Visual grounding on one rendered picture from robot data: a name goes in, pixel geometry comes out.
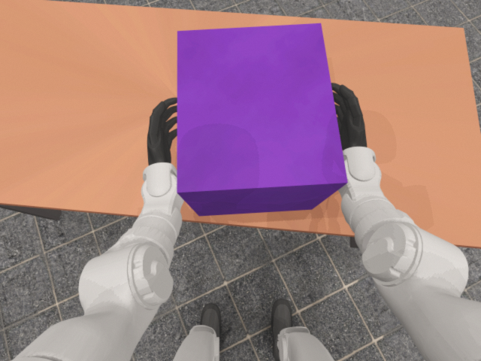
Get left robot forearm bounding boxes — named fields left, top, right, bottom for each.
left=79, top=162, right=184, bottom=307

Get table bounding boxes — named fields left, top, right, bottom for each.
left=0, top=0, right=481, bottom=249

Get robot left upper arm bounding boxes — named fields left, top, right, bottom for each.
left=11, top=243, right=174, bottom=361

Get carton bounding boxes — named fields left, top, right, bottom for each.
left=177, top=23, right=348, bottom=216

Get robot right upper arm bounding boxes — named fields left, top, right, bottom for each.
left=362, top=222, right=481, bottom=361

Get right robot forearm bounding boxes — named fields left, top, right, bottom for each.
left=338, top=147, right=418, bottom=254

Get left robot hand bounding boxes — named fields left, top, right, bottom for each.
left=147, top=98, right=177, bottom=165

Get right robot hand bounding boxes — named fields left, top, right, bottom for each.
left=331, top=83, right=367, bottom=150

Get right robot thigh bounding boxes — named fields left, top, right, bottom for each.
left=280, top=332, right=334, bottom=361

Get robot left shin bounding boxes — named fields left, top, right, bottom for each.
left=189, top=325, right=216, bottom=334

